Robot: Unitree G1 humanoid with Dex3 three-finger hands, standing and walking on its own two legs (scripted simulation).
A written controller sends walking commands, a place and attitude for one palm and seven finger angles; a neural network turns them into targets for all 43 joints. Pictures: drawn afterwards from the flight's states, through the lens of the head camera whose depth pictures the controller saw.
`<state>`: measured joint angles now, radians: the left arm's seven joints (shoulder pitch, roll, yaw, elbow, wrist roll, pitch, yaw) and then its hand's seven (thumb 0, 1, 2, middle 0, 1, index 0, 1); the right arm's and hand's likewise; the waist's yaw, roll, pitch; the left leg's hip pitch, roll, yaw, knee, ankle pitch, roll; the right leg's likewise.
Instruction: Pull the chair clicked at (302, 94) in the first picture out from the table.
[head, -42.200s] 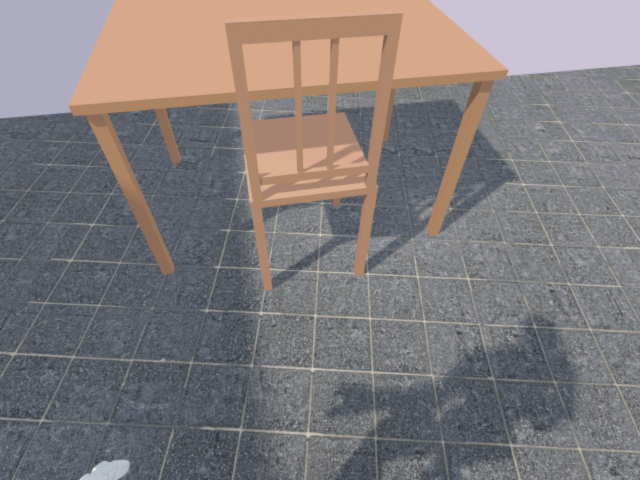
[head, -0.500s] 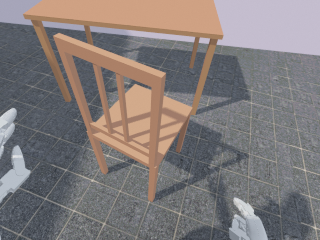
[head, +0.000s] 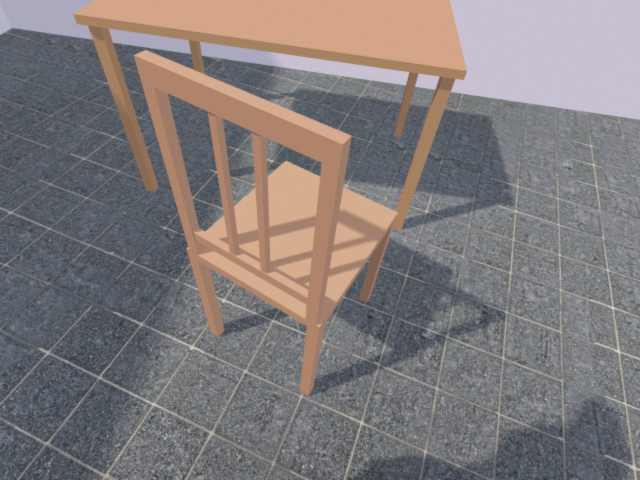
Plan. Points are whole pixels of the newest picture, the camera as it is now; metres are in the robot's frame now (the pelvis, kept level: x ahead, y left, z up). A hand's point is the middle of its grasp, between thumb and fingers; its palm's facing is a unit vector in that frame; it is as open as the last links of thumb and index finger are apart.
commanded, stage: let the arm hang, fingers relaxed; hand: left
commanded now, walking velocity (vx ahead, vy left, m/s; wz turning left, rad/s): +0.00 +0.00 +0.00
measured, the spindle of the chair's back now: (226, 193) +0.60 +0.21 -0.04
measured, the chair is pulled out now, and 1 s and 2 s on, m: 0.57 0.57 0.57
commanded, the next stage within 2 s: look to check the result in 0.76 s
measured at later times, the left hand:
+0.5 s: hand out of the picture +0.01 +0.16 -0.17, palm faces -0.02 -0.98 -0.19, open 7.3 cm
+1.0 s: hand out of the picture +0.01 +0.16 -0.17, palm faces -0.02 -0.98 -0.19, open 7.3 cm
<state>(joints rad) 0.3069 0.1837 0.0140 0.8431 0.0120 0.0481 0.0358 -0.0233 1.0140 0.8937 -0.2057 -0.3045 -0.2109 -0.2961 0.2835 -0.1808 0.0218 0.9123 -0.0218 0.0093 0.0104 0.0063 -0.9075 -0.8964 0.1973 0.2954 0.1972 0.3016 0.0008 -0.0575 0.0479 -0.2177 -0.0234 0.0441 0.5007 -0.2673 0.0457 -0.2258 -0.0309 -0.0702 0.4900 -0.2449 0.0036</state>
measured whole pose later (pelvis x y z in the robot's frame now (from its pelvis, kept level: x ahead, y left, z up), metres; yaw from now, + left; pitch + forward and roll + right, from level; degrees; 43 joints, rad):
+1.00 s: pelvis +0.01 -0.01 +0.01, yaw -2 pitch -1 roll +0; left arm 0.29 0.14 -0.01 1.09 0.01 0.00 0.04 0.01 0.92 0.90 -0.20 -0.30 -0.20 -0.30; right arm 0.33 -0.12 0.00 1.10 -0.01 -0.01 -0.02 0.00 -0.91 -0.90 0.19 0.30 0.19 0.30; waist -0.01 0.00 0.06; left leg -0.15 -0.01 0.07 0.40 -0.24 0.03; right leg -0.18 -0.01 -0.04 0.42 -0.22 -0.01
